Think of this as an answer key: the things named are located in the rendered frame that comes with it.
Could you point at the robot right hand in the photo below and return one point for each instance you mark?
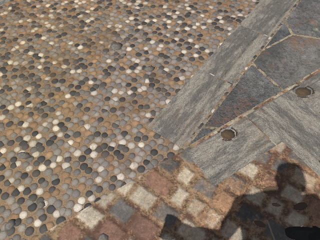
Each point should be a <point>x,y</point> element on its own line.
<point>303,233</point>

